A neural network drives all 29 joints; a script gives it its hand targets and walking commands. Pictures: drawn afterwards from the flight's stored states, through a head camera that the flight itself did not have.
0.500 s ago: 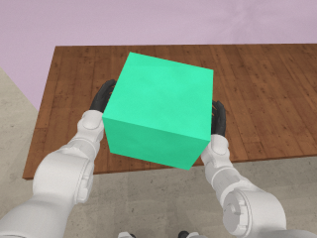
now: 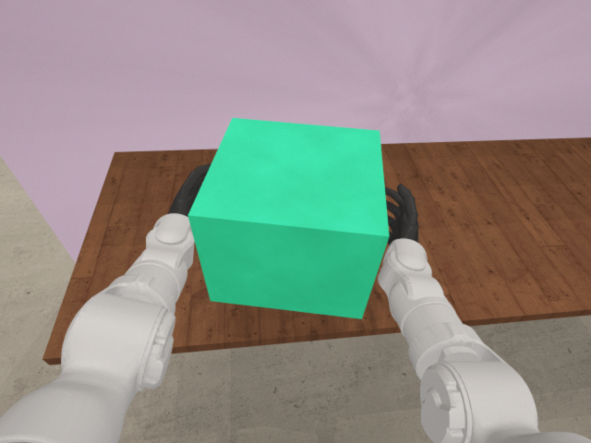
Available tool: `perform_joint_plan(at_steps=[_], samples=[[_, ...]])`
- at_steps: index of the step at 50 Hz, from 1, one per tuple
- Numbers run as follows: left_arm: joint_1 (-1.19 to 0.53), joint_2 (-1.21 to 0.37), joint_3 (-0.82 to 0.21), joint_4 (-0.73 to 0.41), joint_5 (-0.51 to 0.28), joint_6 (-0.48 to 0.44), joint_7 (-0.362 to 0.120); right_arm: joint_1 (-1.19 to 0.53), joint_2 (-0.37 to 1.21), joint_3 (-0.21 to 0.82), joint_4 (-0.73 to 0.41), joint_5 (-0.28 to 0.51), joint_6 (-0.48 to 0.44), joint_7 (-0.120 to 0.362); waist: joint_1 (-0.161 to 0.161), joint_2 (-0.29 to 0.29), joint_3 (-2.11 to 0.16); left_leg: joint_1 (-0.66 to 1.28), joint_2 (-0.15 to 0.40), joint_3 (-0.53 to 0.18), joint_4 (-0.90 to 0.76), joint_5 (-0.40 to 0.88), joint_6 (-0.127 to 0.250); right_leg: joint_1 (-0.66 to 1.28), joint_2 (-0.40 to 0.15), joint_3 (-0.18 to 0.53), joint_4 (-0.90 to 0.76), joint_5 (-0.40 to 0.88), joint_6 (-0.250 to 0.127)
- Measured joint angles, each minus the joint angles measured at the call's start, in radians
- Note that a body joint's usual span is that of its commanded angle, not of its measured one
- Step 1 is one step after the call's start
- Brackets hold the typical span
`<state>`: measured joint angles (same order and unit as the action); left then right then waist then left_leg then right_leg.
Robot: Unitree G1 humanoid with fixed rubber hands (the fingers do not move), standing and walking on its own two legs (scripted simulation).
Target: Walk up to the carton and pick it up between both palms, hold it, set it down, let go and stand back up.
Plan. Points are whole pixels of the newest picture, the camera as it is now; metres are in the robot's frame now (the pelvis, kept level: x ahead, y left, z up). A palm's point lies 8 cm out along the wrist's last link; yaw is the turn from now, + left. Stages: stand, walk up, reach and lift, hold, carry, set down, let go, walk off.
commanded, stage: reach and lift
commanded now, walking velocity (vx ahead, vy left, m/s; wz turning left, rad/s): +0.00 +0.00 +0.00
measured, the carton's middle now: (295, 215) +0.42 -0.03 +0.07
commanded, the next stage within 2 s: hold in 1.46 s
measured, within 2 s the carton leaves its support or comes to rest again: neither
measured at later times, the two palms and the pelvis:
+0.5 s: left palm (182, 188) +0.43 +0.13 +0.14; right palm (417, 196) +0.39 -0.19 +0.14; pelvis +0.01 -0.01 +0.01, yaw +0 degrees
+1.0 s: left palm (165, 205) +0.39 +0.14 +0.14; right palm (412, 200) +0.37 -0.17 +0.14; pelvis +0.00 -0.01 +0.01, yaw +0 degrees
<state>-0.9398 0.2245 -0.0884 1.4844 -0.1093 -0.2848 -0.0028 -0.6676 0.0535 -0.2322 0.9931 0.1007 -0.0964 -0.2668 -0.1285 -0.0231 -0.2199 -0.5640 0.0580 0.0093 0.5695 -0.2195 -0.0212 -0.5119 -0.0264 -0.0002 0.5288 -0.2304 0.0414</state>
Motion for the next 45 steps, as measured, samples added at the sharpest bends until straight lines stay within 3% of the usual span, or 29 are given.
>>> perform_joint_plan(at_steps=[8,15,26,34,45], samples=[[0.098,0.024,0.000,-0.218,-0.004,0.095,0.013,0.001,-0.019,0.088,-0.115,0.047,0.094,-0.033,0.000,0.020,0.001,0.027,0.000,0.002,-0.043,0.021,-0.009,0.010,0.001,0.001,-0.009,0.003,-0.008],[0.148,0.017,0.047,-0.394,-0.002,0.254,0.015,0.002,-0.051,0.137,-0.197,0.091,0.206,-0.053,0.003,0.010,0.005,0.095,0.000,0.004,-0.103,0.039,-0.014,0.069,0.001,0.001,-0.049,0.010,-0.013],[0.242,-0.040,0.170,-0.672,0.099,0.460,0.024,0.004,-0.100,0.196,-0.273,0.134,0.303,-0.052,0.025,0.004,0.055,0.233,0.000,0.007,-0.160,0.043,-0.017,0.210,0.001,0.001,-0.114,0.018,-0.015],[0.317,-0.072,0.210,-0.824,0.157,0.565,0.027,0.018,-0.102,0.208,-0.280,0.135,0.328,-0.030,0.052,-0.005,0.082,0.283,0.000,0.007,-0.166,0.043,-0.019,0.260,0.002,0.001,-0.123,0.020,-0.015],[0.336,-0.094,0.230,-0.900,0.182,0.633,0.034,0.018,-0.108,0.208,-0.280,0.121,0.339,-0.008,0.062,-0.005,0.083,0.285,0.000,0.006,-0.166,0.053,-0.019,0.263,0.002,0.001,-0.123,0.030,-0.015]])
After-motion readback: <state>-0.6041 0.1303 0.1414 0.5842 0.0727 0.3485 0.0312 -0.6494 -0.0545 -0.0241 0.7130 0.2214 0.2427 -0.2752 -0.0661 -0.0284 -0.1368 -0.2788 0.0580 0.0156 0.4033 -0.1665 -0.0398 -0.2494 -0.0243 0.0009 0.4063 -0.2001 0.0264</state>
